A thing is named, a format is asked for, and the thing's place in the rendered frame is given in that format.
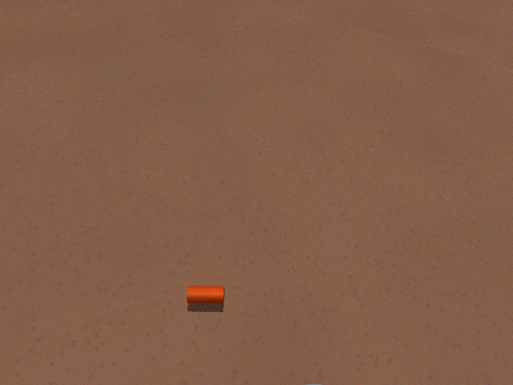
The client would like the can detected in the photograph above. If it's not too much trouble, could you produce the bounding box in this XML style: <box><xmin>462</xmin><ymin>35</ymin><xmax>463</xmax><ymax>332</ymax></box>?
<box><xmin>187</xmin><ymin>286</ymin><xmax>224</xmax><ymax>303</ymax></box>

